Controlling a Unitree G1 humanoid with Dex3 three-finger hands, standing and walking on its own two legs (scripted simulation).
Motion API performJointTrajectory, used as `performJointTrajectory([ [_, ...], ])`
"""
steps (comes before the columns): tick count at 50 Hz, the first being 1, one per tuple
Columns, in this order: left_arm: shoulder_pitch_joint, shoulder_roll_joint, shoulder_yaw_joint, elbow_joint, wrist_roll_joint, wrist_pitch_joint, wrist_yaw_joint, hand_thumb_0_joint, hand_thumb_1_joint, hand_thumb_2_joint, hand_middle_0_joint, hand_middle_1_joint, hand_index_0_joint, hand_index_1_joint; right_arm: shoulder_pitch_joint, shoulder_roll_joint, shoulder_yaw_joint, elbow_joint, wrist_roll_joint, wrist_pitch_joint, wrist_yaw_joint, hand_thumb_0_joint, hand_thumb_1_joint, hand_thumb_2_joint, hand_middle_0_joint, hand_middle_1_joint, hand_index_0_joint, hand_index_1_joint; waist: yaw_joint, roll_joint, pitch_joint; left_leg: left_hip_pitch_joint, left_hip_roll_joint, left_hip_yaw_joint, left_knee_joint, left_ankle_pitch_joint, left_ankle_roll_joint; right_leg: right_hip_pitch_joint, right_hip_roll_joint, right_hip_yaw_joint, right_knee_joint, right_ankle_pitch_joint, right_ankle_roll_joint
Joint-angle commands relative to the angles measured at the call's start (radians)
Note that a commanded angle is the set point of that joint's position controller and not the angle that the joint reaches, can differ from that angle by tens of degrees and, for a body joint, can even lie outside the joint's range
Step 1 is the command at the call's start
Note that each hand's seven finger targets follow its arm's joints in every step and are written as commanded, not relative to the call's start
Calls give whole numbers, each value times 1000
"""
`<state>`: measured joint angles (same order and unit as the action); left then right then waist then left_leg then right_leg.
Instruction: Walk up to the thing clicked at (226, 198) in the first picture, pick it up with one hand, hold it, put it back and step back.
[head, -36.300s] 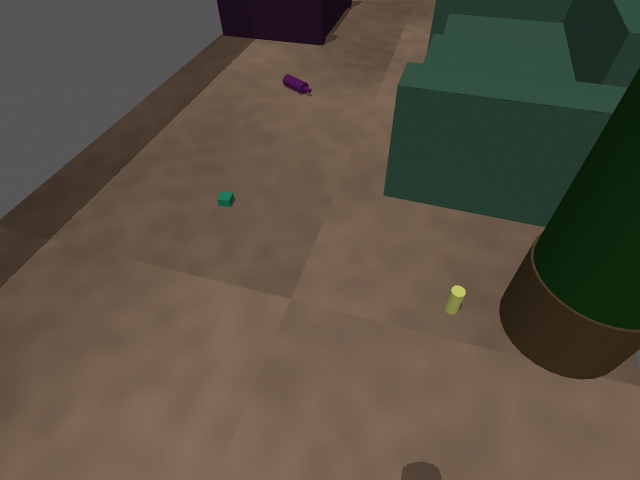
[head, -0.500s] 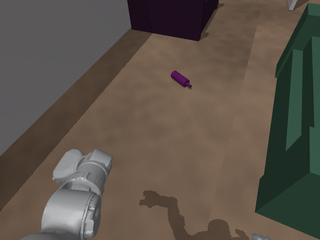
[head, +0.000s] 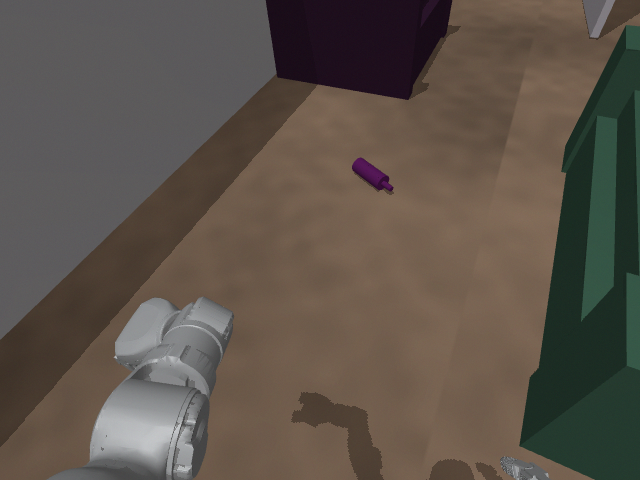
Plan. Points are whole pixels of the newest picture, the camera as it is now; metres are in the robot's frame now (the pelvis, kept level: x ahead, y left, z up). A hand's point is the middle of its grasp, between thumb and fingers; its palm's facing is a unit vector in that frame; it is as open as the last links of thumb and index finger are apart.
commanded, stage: hold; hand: left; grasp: from above
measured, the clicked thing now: (179, 355) +0.33 +0.23 -0.07
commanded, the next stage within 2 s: crouch in 1.10 s
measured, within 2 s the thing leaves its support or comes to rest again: neither
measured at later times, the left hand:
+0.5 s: hand (170, 347) +0.32 +0.22 -0.01, palm faces -0.09 -0.43 -0.90, open 8.6 cm
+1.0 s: hand (156, 341) +0.33 +0.24 -0.01, palm faces -0.09 -0.44 -0.89, open 8.6 cm
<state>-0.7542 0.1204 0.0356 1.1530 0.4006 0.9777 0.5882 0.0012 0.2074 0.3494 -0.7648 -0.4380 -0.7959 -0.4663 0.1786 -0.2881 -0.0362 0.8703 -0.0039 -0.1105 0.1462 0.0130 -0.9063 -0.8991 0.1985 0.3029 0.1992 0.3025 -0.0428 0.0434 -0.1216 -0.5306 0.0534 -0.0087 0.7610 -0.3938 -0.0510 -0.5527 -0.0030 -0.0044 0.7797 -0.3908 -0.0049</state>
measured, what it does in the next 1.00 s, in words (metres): stands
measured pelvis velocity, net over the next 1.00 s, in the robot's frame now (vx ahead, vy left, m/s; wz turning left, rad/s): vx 0.01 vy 0.00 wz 0.01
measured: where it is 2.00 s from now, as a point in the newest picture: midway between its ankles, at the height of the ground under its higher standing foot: outside the picture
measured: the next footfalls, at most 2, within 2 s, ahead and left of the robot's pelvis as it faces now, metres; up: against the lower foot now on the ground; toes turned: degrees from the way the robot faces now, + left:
none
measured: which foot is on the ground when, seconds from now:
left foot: down 0.00-1.00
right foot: down 0.00-1.00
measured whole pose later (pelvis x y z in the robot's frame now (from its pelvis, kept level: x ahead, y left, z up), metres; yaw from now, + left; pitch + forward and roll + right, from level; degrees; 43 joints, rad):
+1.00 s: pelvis +0.01 +0.00 +0.01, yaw +0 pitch +7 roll +0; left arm -0.75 0.14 0.01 1.10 0.39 1.05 0.54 -0.02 0.19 0.36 -0.82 -0.36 -0.83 -0.42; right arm 0.13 -0.28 -0.02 0.86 0.02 -0.11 0.14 0.01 -0.90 -0.90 0.20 0.30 0.20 0.30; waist -0.01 0.04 -0.11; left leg -0.41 0.05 -0.01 0.64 -0.35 -0.04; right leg -0.43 -0.01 -0.01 0.65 -0.35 0.00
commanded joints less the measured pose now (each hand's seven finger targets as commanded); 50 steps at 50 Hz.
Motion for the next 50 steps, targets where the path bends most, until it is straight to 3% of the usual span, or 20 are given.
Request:
performJointTrajectory([
  [1, -402, 175, -41, -187, 55, 4, 39, 0, 685, 533, -1015, -523, -999, -541, -46, -135, -30, -108, 8, -32, -4, 0, -900, -899, 200, 300, 200, 300, -5, -71, -324, 134, -70, 52, -81, 305, 36, 216, 35, -17, -105, 405, 12],
  [4, -429, 189, -32, -211, 45, 11, 43, 0, 679, 522, -1007, -517, -991, -535, -56, -140, -35, -110, 9, -34, -6, 0, -898, -899, 200, 300, 200, 300, -6, -65, -337, 134, -72, 57, -79, 304, 38, 232, 30, -8, -109, 444, 17],
  [9, -431, 173, -48, -225, 34, 23, 48, 0, 699, 558, -1039, -495, -1013, -524, -77, -136, -25, -114, 12, -30, -10, 0, -896, -898, 200, 300, 200, 300, -13, -77, -309, 161, -70, 55, -102, 274, 41, 232, 32, -10, -141, 382, 18],
  [13, -417, 181, -35, -201, 21, 39, 45, 0, 732, 550, -1064, -493, -1039, -521, -87, -138, -27, -110, 11, -30, -10, 0, -898, -899, 200, 300, 200, 300, 3, -83, -295, 149, -69, 54, -114, 282, 40, 242, 31, -13, -144, 389, 18],
  [20, -430, 179, -42, -190, 27, 56, 36, 0, 770, 572, -1097, -483, -1068, -516, -111, -129, -15, -115, 13, -32, -6, 0, -896, -899, 200, 300, 200, 300, 2, -83, -264, 154, -64, 50, -141, 264, 40, 232, 35, -14, -174, 330, 14],
  [21, -427, 186, -36, -186, 21, 58, 37, 0, 797, 558, -1112, -485, -1086, -515, -115, -131, -17, -114, 14, -34, -7, 0, -895, -899, 200, 300, 200, 300, 13, -83, -251, 148, -67, 55, -142, 254, 40, 236, 33, -12, -180, 318, 16],
  [22, -440, 166, -49, -200, 18, 56, 33, 0, 777, 584, -1115, -469, -1079, -509, -128, -124, -12, -116, 16, -37, -7, 0, -896, -900, 200, 300, 199, 300, 2, -88, -257, 158, -66, 54, -143, 250, 42, 237, 33, -8, -191, 317, 17],
  [25, -427, 200, -41, -199, 29, 62, 29, 0, 776, 546, -1105, -470, -1077, -503, -127, -131, -12, -118, 18, -41, -9, 0, -896, -900, 200, 300, 200, 300, 14, -86, -259, 163, -66, 55, -153, 242, 43, 242, 33, -10, -194, 299, 16],
  [28, -449, 170, -59, -236, 37, 60, 26, 0, 745, 579, -1092, -472, -1057, -511, -127, -130, -11, -122, 18, -37, -6, 0, -897, -900, 200, 300, 200, 300, -3, -85, -311, 194, -65, 49, -149, 304, 43, 266, 34, -13, -180, 383, 15],
  [30, -438, 187, -55, -258, 40, 62, 25, 0, 737, 605, -1082, -491, -1046, -532, -136, -129, -14, -126, 22, -34, -5, 0, -894, -899, 200, 300, 200, 300, 11, -73, -318, 192, -71, 55, -144, 323, 43, 285, 30, -10, -180, 422, 16],
  [40, -433, 190, -53, -221, 45, 76, 0, 0, 796, 597, -1140, -458, -1099, -504, -128, -128, -15, -118, 27, -37, -6, 0, -897, -901, 200, 300, 199, 300, 18, -44, -282, 210, -62, 46, -180, 359, 35, 283, 40, -28, -179, 395, 1],
  [42, -422, 160, -63, -205, 40, 79, -4, 0, 767, 640, -1126, -484, -1080, -535, -126, -126, -12, -125, 29, -37, -4, 0, -900, -902, 200, 300, 199, 300, 14, -74, -270, 212, -63, 46, -181, 363, 39, 279, 41, -31, -187, 405, 4],
  [44, -425, 181, -49, -214, 37, 74, -9, 0, 742, 613, -1095, -487, -1055, -532, -122, -131, -21, -125, 32, -39, -3, 0, -899, -902, 200, 300, 199, 300, 25, -64, -290, 206, -65, 48, -177, 392, 38, 294, 37, -28, -180, 442, 2],
  [46, -445, 180, -54, -216, 35, 68, -14, 0, 748, 632, -1110, -485, -1065, -534, -115, -132, -20, -121, 33, -40, -4, 0, -900, -902, 200, 300, 199, 300, 17, -58, -285, 216, -64, 48, -182, 398, 37, 297, 39, -31, -180, 445, 0],
  [50, -430, 191, -52, -210, 55, 54, -18, 0, 746, 627, -1101, -486, -1058, -534, -107, -135, -25, -123, 32, -37, -6, 0, -899, -902, 200, 300, 199, 300, 18, -52, -299, 223, -66, 51, -173, 425, 36, 297, 36, -29, -174, 480, 1],
])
